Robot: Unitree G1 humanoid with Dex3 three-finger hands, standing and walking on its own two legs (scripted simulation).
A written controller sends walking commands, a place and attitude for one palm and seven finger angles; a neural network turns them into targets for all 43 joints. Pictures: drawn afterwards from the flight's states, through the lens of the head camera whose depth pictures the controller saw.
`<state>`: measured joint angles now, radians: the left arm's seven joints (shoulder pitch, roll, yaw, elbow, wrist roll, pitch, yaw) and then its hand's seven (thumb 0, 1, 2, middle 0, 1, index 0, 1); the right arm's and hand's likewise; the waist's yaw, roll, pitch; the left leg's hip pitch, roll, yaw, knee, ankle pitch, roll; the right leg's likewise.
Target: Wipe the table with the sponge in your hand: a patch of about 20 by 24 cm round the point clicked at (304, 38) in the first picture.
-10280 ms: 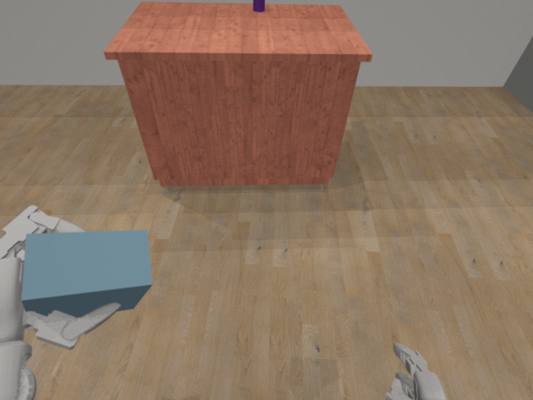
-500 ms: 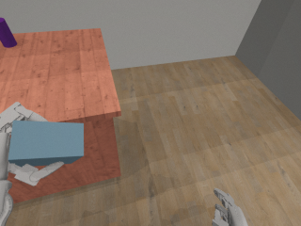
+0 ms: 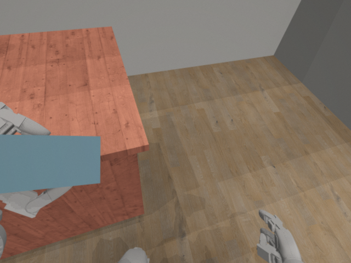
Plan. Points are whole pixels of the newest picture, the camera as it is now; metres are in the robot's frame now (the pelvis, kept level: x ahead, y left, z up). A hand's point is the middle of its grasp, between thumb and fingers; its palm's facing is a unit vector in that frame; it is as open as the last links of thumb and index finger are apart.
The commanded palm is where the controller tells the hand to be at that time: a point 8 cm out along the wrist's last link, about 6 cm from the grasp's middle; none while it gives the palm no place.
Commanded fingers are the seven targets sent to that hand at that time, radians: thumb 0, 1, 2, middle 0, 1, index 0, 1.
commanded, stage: shuffle to correct the standing spot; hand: left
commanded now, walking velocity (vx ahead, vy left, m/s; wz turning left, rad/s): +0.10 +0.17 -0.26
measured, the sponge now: (63, 160) +0.22 +0.21 +0.18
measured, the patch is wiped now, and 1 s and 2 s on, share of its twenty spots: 0.00 0.00 0.00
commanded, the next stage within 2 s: come to a stop and stand still in 0.60 s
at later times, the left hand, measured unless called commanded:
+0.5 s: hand (23, 113) +0.30 +0.30 +0.19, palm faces +0.32 -0.80 -0.50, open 10.6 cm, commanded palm +0.24 +0.34 +0.21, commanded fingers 0.00 0.10 1.30 -1.20 -1.60 -1.20 -1.60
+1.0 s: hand out of the picture +0.30 +0.36 +0.20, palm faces +0.34 -0.87 -0.37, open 10.6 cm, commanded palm +0.25 +0.40 +0.21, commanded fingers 0.00 0.10 1.30 -1.20 -1.60 -1.20 -1.60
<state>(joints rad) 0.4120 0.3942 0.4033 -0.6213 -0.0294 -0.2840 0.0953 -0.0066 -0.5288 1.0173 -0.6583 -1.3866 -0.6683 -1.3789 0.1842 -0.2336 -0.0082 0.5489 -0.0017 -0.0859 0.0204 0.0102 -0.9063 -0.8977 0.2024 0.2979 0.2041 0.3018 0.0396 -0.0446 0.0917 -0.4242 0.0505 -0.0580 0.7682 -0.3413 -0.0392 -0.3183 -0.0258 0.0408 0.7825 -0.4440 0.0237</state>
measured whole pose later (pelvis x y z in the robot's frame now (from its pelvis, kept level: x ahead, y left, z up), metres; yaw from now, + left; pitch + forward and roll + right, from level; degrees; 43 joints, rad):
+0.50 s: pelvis +0.06 +0.07 +0.02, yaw -4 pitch +0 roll +2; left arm 0.47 0.42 0.42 -0.50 -0.02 -0.23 0.13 -0.01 -0.53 1.02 -0.66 -1.39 -0.67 -1.38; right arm 0.21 -0.25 -0.05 0.60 0.01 -0.10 -0.02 0.01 -0.91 -0.90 0.20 0.30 0.20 0.30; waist 0.00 -0.04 0.10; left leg -0.34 0.02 0.08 0.60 -0.26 -0.01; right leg -0.30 -0.10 0.00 0.73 -0.40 0.03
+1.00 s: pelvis +0.07 +0.14 +0.03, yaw -4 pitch -1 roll +0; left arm 0.44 0.37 0.34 -0.53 -0.02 -0.15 0.14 -0.01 -0.53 1.02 -0.66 -1.38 -0.67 -1.38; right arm 0.22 -0.13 0.06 0.59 -0.02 -0.12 -0.02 0.01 -0.90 -0.90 0.20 0.30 0.21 0.30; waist 0.01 -0.05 0.02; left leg -0.26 0.00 0.05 0.46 -0.20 0.03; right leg -0.28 0.03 -0.06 0.62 -0.37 0.00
